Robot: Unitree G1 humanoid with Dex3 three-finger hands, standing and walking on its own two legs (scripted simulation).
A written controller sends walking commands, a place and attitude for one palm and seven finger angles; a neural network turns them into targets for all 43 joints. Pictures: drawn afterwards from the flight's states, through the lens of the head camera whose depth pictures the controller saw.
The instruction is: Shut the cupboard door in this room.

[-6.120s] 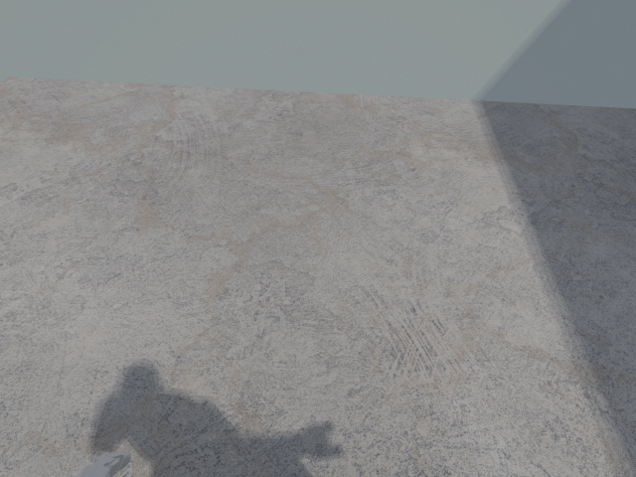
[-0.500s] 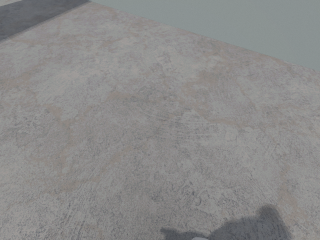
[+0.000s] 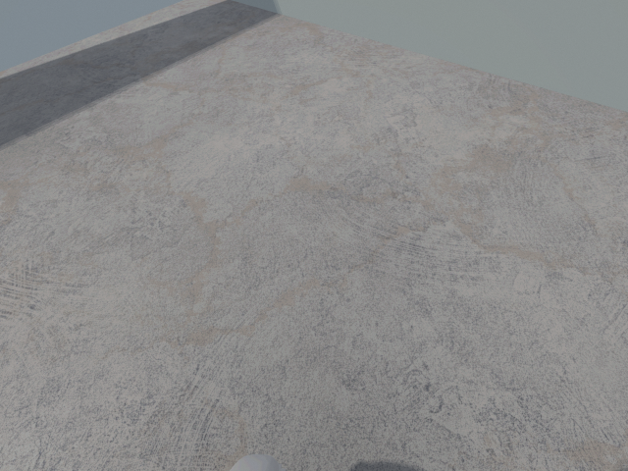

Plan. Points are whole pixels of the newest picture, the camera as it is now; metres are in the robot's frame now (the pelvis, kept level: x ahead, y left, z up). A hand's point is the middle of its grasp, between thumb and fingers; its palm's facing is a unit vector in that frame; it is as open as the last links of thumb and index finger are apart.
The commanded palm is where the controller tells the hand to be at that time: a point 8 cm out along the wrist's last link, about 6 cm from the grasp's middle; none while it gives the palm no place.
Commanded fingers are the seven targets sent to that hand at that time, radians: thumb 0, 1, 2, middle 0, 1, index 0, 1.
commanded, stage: turn or walk to find it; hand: left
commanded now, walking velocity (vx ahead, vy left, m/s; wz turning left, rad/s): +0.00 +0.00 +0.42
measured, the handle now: out of the picture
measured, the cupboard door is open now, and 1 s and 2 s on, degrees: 81 81 81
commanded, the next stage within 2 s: none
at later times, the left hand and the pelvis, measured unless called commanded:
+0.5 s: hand out of the picture -0.01 +0.28 -0.17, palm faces +0.23 -0.94 -0.24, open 7.4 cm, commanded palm none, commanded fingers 0.00 0.90 0.90 -0.20 -0.30 -0.20 -0.30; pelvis -0.03 +0.06 +0.00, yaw +10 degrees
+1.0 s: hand out of the picture -0.06 +0.20 -0.15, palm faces +0.40 -0.87 -0.28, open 7.4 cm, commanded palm none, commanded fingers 0.00 0.90 0.90 -0.20 -0.30 -0.20 -0.30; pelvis -0.06 -0.01 +0.00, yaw +24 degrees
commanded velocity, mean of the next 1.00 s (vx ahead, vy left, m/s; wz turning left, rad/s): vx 0.00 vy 0.00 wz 0.42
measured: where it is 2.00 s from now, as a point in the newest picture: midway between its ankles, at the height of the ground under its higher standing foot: outside the picture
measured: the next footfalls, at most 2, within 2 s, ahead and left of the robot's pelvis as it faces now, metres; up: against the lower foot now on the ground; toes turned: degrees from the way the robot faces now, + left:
left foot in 0.22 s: +0.00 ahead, +0.15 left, +0.00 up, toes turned +10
right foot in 0.74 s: +0.02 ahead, -0.07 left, +0.00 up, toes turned +13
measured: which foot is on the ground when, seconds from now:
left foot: up 0.00-0.20, down 0.22-0.74, up 0.76-1.00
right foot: down 0.00-0.22, up 0.24-0.72, down 0.74-1.00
